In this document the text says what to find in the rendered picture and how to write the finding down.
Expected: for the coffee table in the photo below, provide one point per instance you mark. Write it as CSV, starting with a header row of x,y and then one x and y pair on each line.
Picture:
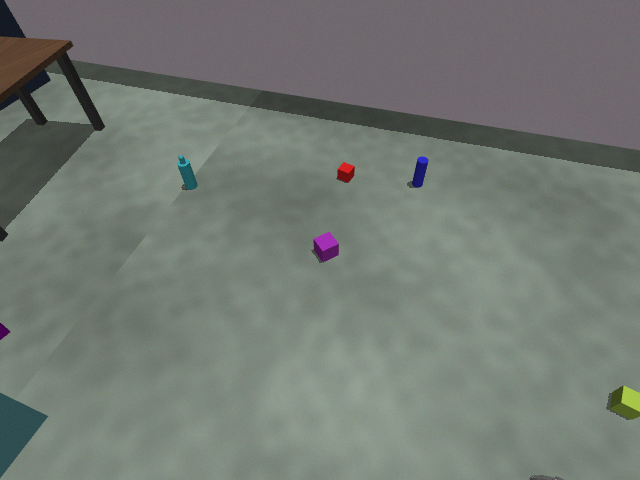
x,y
21,59

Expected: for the sofa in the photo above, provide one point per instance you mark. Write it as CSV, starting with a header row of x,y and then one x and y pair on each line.
x,y
10,28

